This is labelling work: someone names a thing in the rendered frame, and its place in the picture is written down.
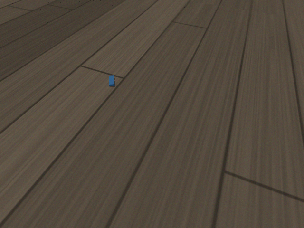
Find small box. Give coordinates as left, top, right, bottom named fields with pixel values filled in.
left=109, top=75, right=115, bottom=86

